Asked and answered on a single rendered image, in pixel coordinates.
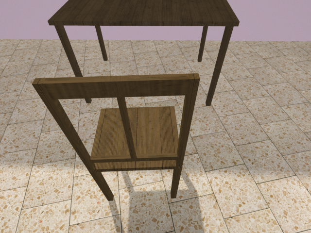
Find table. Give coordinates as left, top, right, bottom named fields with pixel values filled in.
left=48, top=0, right=240, bottom=106

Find chair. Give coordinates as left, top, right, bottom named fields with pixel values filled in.
left=32, top=73, right=200, bottom=201

